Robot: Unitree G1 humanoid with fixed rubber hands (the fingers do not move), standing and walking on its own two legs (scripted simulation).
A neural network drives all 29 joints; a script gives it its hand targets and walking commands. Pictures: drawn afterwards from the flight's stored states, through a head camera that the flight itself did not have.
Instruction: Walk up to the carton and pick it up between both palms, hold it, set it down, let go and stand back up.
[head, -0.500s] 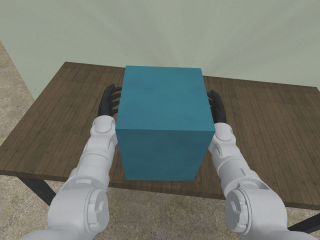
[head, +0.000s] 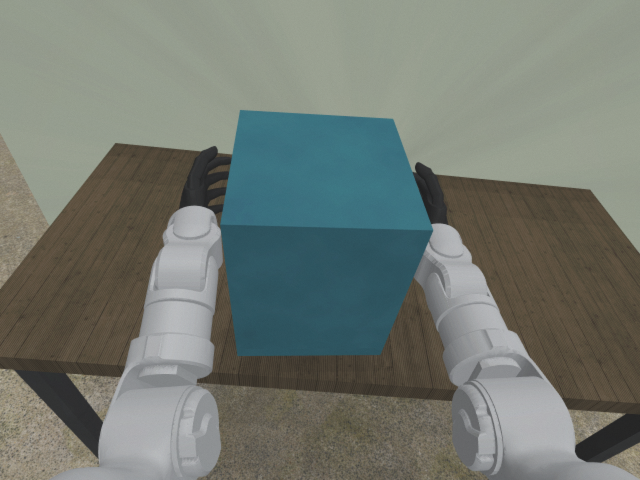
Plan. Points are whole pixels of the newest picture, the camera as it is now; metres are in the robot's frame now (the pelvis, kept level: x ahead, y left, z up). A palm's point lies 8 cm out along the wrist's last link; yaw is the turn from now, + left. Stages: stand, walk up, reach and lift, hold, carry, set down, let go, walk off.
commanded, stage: reach and lift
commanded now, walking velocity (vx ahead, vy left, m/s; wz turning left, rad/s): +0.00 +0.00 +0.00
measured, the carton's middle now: (314, 239) +0.40 -0.01 +0.11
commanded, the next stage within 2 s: hold in 1.44 s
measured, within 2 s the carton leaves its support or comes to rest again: neither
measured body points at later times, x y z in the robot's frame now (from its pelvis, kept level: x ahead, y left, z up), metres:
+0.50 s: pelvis -0.01 +0.00 +0.00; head -0.05 +0.02 +0.45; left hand +0.40 +0.13 +0.19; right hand +0.39 -0.17 +0.19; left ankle +0.02 +0.10 -0.75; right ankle +0.01 -0.11 -0.75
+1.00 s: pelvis +0.00 +0.00 +0.00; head -0.04 +0.03 +0.45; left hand +0.40 +0.14 +0.21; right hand +0.39 -0.16 +0.20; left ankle +0.02 +0.10 -0.75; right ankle +0.01 -0.11 -0.75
